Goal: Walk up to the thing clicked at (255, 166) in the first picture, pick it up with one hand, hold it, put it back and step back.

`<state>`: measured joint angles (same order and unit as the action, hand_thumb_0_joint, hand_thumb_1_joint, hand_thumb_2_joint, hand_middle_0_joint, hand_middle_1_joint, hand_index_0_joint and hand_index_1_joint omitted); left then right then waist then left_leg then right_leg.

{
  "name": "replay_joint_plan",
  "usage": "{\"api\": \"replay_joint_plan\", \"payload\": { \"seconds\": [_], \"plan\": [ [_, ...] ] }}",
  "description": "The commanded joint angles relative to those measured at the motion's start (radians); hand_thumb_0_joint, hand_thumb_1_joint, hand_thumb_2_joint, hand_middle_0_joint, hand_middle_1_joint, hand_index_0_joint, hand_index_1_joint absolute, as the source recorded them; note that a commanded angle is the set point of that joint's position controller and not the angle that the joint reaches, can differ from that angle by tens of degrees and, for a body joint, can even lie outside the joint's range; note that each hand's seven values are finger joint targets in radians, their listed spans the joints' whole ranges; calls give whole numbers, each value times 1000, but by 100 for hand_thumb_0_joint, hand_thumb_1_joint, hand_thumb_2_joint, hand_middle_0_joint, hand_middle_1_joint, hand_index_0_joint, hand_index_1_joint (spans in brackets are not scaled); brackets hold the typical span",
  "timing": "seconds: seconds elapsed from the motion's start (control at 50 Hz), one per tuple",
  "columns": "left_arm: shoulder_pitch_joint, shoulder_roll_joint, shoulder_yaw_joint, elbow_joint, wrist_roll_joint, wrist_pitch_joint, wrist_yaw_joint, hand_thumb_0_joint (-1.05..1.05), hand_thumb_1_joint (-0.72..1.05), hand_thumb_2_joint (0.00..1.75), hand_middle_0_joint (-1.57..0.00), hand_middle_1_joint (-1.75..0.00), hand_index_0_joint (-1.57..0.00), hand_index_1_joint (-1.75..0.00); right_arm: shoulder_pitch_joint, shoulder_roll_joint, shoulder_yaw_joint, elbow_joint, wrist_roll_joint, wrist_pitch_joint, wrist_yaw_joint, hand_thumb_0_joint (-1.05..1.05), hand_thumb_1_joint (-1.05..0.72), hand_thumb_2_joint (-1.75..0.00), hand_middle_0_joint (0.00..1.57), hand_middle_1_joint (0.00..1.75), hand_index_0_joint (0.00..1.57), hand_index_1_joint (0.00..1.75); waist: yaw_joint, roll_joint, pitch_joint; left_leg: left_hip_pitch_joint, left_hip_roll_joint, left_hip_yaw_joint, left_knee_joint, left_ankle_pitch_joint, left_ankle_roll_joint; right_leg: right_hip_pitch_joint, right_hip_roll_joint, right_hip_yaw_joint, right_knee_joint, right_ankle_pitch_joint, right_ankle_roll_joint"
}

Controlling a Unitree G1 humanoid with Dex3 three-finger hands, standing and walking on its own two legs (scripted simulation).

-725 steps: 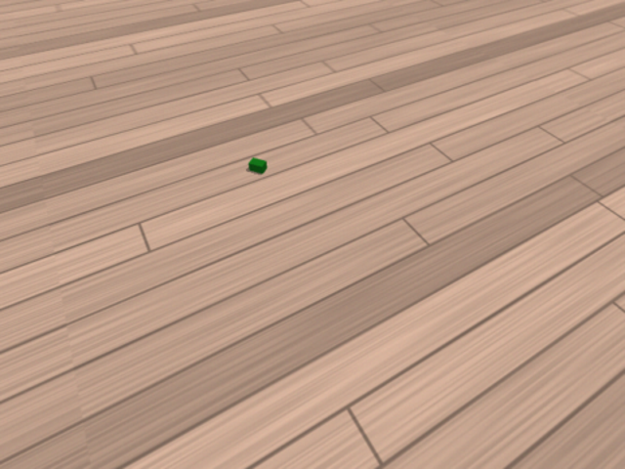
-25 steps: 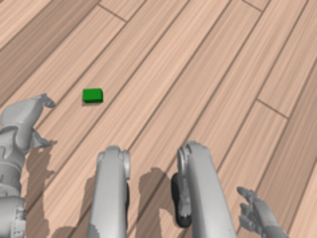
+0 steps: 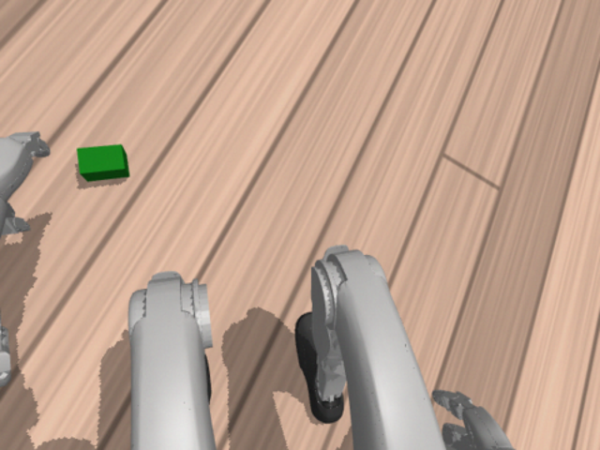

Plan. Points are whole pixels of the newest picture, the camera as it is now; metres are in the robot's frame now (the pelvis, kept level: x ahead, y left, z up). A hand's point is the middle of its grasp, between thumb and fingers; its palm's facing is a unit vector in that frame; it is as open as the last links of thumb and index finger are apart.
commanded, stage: rise first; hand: left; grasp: from above
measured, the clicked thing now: (104, 163) +0.55 +0.26 -0.34
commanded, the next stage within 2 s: none
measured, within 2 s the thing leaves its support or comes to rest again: neither
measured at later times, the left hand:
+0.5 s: hand (32, 181) +0.47 +0.32 -0.19, palm faces -0.46 -0.06 -0.89, open 11.8 cm
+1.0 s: hand (42, 172) +0.49 +0.31 -0.20, palm faces -0.45 -0.06 -0.89, open 12.3 cm
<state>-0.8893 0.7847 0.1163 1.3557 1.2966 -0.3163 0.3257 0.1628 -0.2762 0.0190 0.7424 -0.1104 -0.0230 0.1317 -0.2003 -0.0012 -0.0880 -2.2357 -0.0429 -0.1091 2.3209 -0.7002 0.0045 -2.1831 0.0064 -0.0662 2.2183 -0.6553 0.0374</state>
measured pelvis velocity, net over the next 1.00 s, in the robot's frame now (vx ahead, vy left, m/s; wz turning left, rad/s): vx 0.01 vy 0.00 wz -0.05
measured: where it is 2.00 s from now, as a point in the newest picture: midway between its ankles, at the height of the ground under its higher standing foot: (260, 403)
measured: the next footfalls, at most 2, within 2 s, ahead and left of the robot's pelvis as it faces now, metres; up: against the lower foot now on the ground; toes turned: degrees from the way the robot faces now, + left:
none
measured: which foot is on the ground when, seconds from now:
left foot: down 0.00-1.00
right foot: down 0.00-1.00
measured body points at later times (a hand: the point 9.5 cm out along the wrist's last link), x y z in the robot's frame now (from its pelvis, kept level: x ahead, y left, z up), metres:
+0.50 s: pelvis +0.01 +0.00 -0.02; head +0.27 +0.07 +0.35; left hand +0.49 +0.32 -0.14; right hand +0.06 -0.28 -0.11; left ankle +0.07 +0.11 -0.33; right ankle +0.11 -0.13 -0.33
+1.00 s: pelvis +0.01 +0.00 -0.03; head +0.27 +0.08 +0.33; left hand +0.51 +0.31 -0.15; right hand +0.04 -0.27 -0.12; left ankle +0.07 +0.11 -0.33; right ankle +0.11 -0.13 -0.33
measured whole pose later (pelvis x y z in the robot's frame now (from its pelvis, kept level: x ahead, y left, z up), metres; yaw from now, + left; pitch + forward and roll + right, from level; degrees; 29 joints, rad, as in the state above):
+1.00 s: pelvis +0.01 +0.00 -0.03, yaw -3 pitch +35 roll -11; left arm -1.03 0.88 0.11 1.49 1.30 -0.26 0.38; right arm 0.16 -0.29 0.12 0.70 -0.14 -0.03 0.16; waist -0.28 -0.02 -0.01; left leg -2.32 -0.03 -0.14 2.42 -0.73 0.01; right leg -2.26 0.02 -0.10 2.29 -0.66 0.04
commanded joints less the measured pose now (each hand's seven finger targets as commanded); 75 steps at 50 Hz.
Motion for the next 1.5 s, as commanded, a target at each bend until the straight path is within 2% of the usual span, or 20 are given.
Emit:
{"api": "replay_joint_plan", "payload": {
  "seconds": [0.0,0.06,0.1,0.18,0.22,0.42,0.5,0.58,0.6,0.64,0.74,0.9,0.92,0.96,1.04,1.1,1.14,1.32,1.42,1.48],
  "plan": [
    [-310,297,54,-99,1,1,54,0,-8,63,-48,-56,-48,-56,191,-248,-77,-26,-13,-2,-10,0,-90,-90,20,30,20,30,3,283,-651,539,5,47,-270,194,18,270,18,-69,-185,159,-73],
    [-336,274,38,-85,-1,6,65,0,-8,63,-48,-57,-48,-57,194,-241,-65,-28,-19,-3,-6,0,-90,-90,20,30,20,30,-17,276,-637,522,4,53,-251,188,25,274,25,-75,-189,164,-70],
    [-361,306,58,-98,1,11,79,0,-10,65,-46,-58,-46,-59,196,-252,-66,-21,-21,-5,-7,0,-90,-90,20,30,20,30,-5,318,-666,547,9,46,-254,206,17,257,22,-76,-167,176,-72],
    [-366,293,44,-66,4,27,81,0,-11,66,-45,-61,-45,-61,209,-256,-59,-20,-25,-2,-1,0,-91,-90,20,30,20,30,-33,312,-648,553,15,34,-240,246,15,245,23,-84,-155,205,-70],
    [-366,309,48,-68,2,32,83,0,-12,66,-45,-61,-45,-62,204,-250,-53,-24,-24,-4,-1,0,-91,-90,20,30,20,30,-21,327,-650,538,12,48,-229,239,20,268,28,-78,-159,212,-71],
    [-352,334,61,-55,-13,42,73,0,-18,70,-39,-68,-39,-68,226,-264,-28,-35,-34,5,9,0,-91,-90,20,30,20,30,-46,324,-655,527,17,36,-201,292,18,293,27,-85,-140,255,-65],
    [-366,343,58,-35,-14,37,77,0,-18,71,-39,-68,-39,-68,222,-266,-15,-42,-38,7,11,0,-90,-90,20,30,20,30,-57,309,-630,472,14,47,-183,258,27,311,33,-86,-148,247,-63],
    [-368,355,56,-19,-13,39,84,0,-21,73,-37,-70,-37,-70,218,-270,-2,-35,-39,7,9,0,-91,-90,20,30,20,30,-49,314,-628,466,14,50,-182,238,27,303,38,-88,-145,234,-65],
    [-388,361,55,-33,-12,38,82,0,-20,73,-37,-71,-37,-70,222,-273,-7,-39,-38,6,12,0,-91,-90,20,30,20,30,-63,325,-632,472,16,43,-180,236,24,294,38,-91,-138,229,-67],
    [-410,366,54,-46,-14,37,83,0,-29,81,-36,-68,-33,-71,218,-278,-6,-38,-37,6,11,0,-91,-90,20,30,20,30,-62,346,-623,482,20,32,-190,233,19,264,37,-98,-126,221,-70],
    [-424,358,38,-20,-10,41,89,0,-21,74,-37,-72,-37,-72,214,-277,3,-39,-36,3,8,0,-90,-90,20,30,20,30,-74,344,-597,450,18,35,-188,186,22,254,41,-102,-129,194,-71],
    [-448,363,28,-17,-7,60,85,0,-24,76,-35,-74,-34,-74,230,-286,12,-39,-33,0,9,0,-91,-90,20,30,20,30,-88,361,-618,468,21,28,-181,219,19,261,42,-109,-118,227,-72],
    [-441,372,36,-11,-13,66,86,0,-22,74,-35,-73,-36,-73,224,-287,10,-42,-28,-1,7,0,-91,-90,20,30,20,30,-80,360,-605,476,22,22,-187,221,16,241,38,-107,-114,225,-72],
    [-443,347,19,1,-12,69,81,0,-24,75,-35,-73,-35,-73,230,-288,16,-41,-32,0,9,0,-91,-90,20,30,20,30,-100,370,-589,473,24,20,-181,229,14,237,36,-109,-112,233,-69],
    [-450,363,19,-7,-18,69,77,0,-23,75,-35,-74,-35,-74,225,-283,21,-45,-26,0,9,0,-91,-90,20,30,20,30,-91,364,-603,456,21,31,-169,234,20,262,40,-104,-114,244,-72],
    [-460,364,21,-12,-19,70,72,0,-23,75,-35,-72,-35,-73,239,-290,26,-48,-30,0,12,0,-90,-90,20,30,20,30,-108,366,-597,463,23,24,-167,249,17,268,37,-109,-115,254,-68],
    [-476,376,23,-22,-21,70,72,0,-25,76,-35,-73,-34,-74,233,-291,29,-50,-27,2,11,0,-91,-90,20,30,20,30,-103,383,-611,475,24,21,-169,255,14,263,38,-111,-109,257,-71],
    [-474,377,1,46,-11,65,70,0,-22,74,-36,-73,-36,-73,233,-294,48,-60,-30,0,12,0,-90,-90,20,30,20,30,-134,357,-554,417,22,26,-151,206,22,258,45,-113,-117,226,-69],
    [-506,419,21,16,-9,63,77,0,-21,74,-37,-71,-37,-72,243,-302,54,-62,-35,-7,10,0,-90,-90,20,30,20,30,-132,367,-569,414,24,28,-149,209,22,276,44,-115,-118,227,-67],
    [-492,412,10,34,-6,67,79,0,-23,75,-36,-72,-35,-73,239,-303,58,-63,-34,-6,10,0,-90,-90,20,30,20,30,-130,397,-587,441,26,24,-154,223,16,279,47,-120,-111,240,-70]
  ]
}}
